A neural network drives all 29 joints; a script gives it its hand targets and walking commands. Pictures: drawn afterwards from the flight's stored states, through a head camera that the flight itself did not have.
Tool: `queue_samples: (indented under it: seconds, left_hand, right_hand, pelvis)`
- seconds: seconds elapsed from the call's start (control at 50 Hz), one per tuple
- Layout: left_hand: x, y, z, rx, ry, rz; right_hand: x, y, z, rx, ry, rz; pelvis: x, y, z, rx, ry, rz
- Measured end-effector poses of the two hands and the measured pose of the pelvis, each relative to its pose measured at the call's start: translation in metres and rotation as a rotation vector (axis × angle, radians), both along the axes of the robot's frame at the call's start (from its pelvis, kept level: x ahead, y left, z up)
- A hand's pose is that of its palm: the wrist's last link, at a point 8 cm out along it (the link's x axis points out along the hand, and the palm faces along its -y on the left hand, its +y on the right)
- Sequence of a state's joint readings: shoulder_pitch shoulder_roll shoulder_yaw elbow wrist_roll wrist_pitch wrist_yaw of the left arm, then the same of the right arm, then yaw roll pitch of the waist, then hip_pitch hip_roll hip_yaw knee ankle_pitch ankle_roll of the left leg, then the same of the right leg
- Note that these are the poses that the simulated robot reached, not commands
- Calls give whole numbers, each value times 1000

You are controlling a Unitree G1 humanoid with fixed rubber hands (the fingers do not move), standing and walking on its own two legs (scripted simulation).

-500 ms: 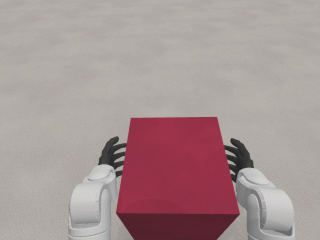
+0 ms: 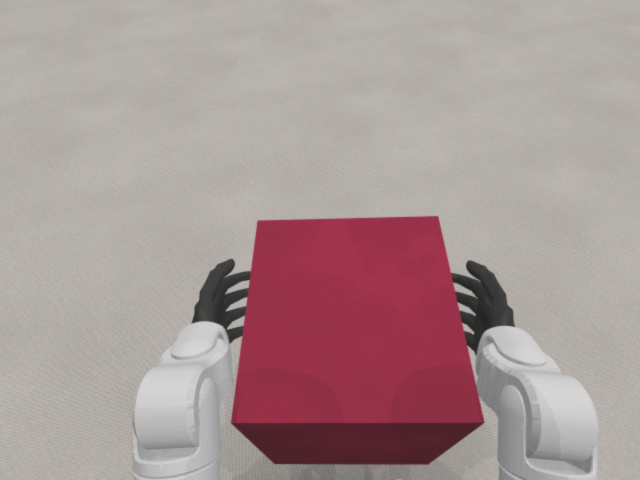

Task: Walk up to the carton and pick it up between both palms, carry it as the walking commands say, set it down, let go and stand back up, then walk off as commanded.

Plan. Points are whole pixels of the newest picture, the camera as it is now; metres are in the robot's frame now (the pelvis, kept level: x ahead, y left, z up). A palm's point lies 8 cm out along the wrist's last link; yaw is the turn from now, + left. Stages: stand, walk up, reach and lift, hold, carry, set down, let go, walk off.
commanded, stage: carry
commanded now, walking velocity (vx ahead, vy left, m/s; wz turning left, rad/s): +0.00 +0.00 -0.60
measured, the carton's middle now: (348, 351) +0.28 +0.01 +0.02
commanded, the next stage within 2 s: none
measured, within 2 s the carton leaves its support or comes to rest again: neither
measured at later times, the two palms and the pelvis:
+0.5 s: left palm (321, 325) +0.28 +0.04 +0.09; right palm (624, 404) +0.21 -0.24 +0.10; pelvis -0.02 -0.04 +0.00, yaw -15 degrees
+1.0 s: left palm (444, 359) +0.24 -0.08 +0.09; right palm out of the picture +0.10 -0.33 +0.10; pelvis -0.06 -0.08 +0.00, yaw -31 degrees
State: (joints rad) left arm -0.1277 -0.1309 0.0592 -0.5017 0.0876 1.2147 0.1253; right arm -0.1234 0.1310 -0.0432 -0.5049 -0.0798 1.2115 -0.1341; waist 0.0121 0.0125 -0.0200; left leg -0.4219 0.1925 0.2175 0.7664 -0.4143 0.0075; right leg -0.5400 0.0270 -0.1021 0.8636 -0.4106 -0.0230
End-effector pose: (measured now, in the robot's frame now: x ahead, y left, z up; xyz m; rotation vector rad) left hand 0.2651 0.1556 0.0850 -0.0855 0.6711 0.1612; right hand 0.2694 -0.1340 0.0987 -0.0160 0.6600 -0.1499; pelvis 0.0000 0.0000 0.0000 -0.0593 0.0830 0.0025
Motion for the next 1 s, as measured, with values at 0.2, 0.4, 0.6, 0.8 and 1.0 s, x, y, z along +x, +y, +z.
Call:
queue_samples:
  seconds: [0.2, 0.4, 0.6, 0.8, 1.0]
  left_hand:
    - [15, -75, 0, 41, -12, -131]
    - [10, -92, -2, 23, -11, -195]
    - [11, -156, 3, -2, -19, -344]
    - [-7, -213, -2, 26, -15, -444]
    - [-20, -240, 4, -5, -24, -543]
  right_hand:
    - [-24, -73, -14, 43, -12, -132]
    - [-47, -87, -10, 26, -13, -196]
    - [-87, -140, 2, 3, -21, -348]
    - [-133, -186, -13, 32, -18, -448]
    - [-172, -200, 1, 1, -27, -547]
  pelvis:
    - [-5, -35, -9, 31, -13, -130]
    - [-16, -35, -8, 32, -12, -183]
    - [-31, -55, -1, 3, 7, -350]
    - [-48, -79, -10, 31, -43, -434]
    - [-64, -79, -4, -5, -33, -548]
